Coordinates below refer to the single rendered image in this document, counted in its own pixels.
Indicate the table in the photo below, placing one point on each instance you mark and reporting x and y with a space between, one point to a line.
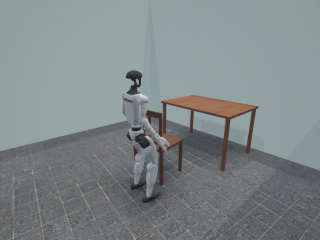
215 107

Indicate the left robot upper arm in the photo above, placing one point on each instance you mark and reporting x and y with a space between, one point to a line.
123 103

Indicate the chair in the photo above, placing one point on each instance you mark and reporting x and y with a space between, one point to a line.
173 141

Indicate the robot left shin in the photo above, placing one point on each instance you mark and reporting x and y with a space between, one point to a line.
138 168

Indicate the left robot foot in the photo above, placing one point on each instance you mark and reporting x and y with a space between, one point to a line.
141 183

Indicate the right robot upper arm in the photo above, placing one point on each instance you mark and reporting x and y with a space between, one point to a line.
143 102

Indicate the right robot forearm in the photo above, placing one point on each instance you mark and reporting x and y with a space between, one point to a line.
147 127

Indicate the right robot hand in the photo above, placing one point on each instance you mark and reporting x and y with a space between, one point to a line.
161 142

